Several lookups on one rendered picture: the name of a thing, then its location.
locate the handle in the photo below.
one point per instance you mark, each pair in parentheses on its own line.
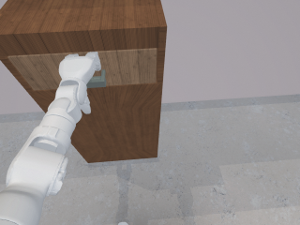
(98,81)

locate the drawer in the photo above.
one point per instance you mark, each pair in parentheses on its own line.
(122,67)

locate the left robot hand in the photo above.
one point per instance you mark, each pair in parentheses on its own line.
(80,67)

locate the robot left upper arm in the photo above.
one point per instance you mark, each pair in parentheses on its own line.
(38,174)

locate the robot left forearm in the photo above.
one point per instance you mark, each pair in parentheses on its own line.
(55,130)

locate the cabinet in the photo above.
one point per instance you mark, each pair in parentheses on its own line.
(124,120)

